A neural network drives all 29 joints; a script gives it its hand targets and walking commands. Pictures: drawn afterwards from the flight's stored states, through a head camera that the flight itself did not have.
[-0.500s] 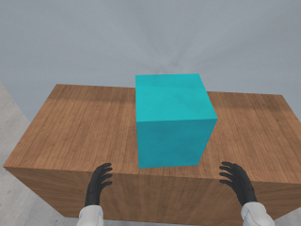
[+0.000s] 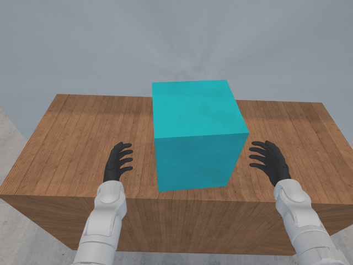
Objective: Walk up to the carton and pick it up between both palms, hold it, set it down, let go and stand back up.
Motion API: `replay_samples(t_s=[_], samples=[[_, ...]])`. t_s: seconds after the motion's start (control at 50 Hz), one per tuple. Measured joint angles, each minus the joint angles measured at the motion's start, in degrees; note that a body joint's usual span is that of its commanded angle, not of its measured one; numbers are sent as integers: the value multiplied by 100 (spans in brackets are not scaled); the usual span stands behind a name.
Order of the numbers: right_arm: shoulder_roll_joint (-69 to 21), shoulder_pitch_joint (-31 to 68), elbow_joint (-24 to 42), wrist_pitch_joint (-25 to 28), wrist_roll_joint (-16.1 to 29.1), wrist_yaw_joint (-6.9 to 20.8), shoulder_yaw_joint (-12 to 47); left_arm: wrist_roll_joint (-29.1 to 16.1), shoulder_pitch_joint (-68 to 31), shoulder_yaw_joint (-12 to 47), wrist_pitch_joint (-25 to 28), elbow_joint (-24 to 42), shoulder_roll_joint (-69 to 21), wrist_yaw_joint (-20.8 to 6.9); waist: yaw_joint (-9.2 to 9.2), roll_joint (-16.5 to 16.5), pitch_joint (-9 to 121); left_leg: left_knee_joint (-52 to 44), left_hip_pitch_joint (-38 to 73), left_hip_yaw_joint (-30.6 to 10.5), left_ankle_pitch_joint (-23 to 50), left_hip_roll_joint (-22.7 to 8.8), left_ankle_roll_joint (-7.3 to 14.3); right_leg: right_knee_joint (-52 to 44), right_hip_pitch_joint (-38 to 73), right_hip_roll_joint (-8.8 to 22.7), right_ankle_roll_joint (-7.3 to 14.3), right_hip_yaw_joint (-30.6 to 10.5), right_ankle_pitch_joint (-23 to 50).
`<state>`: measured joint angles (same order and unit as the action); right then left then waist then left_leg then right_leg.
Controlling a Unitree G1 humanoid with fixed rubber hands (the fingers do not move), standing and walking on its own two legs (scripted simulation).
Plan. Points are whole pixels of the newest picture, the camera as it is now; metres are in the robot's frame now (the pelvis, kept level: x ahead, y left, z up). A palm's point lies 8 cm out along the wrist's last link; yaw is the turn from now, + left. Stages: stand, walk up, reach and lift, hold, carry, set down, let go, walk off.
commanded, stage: reach and lift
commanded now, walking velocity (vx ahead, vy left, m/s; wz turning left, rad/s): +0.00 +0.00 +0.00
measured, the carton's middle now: (191, 137) +0.46 -0.02 +0.00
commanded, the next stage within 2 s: none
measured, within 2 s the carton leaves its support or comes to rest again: neither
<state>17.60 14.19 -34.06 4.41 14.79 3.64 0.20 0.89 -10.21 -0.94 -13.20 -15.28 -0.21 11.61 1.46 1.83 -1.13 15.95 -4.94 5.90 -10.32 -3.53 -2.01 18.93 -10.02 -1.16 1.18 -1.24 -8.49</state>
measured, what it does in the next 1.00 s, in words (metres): stands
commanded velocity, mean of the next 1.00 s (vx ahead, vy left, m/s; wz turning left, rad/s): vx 0.00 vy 0.00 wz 0.00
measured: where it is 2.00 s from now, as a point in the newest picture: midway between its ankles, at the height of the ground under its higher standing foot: outside the picture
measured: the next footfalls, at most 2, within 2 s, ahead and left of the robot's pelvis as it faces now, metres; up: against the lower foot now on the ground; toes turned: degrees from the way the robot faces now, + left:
none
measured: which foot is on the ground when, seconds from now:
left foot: down 0.00-1.00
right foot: down 0.00-1.00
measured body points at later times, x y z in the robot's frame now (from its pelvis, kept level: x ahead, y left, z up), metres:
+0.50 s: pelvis +0.00 +0.00 +0.00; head +0.02 +0.00 +0.45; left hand +0.38 +0.16 +0.10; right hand +0.41 -0.22 +0.10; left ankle -0.02 +0.14 -0.75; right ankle +0.02 -0.11 -0.75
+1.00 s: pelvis +0.00 +0.00 +0.00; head +0.04 +0.00 +0.45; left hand +0.44 +0.18 +0.15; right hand +0.47 -0.20 +0.16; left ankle -0.02 +0.14 -0.75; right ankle +0.02 -0.11 -0.75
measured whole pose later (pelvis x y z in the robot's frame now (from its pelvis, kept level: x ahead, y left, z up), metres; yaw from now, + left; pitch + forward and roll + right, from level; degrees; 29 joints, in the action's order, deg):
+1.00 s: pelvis +0.00 +0.00 +0.00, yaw +1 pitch +10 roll +0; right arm 25.7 57.3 -57.6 -12.4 21.6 2.1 3.7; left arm -5.9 -51.1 -5.8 -28.8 -35.4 7.6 12.0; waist 2.4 0.0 6.9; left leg 19.2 -19.7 4.4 -9.7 -4.1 -2.2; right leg 18.2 -22.4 -1.5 1.0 0.0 -6.1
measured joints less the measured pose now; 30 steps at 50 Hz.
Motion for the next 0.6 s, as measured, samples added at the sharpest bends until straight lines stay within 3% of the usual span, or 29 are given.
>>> replay_samples(t_s=[0.3,0.6], samples=[[399,1034,-158,-583,350,-92,175,-75,-834,-287,-971,365,123,-149,-31,-62,106,-15,-145,-9,12,-40,-13,-160,-78,-39,-2,7,92],[659,2496,-926,-1331,575,-89,293,-289,-2266,-539,-1669,-320,358,-82,32,-119,333,105,-703,-14,72,-55,-12,-101,-611,-50,-8,2,189]])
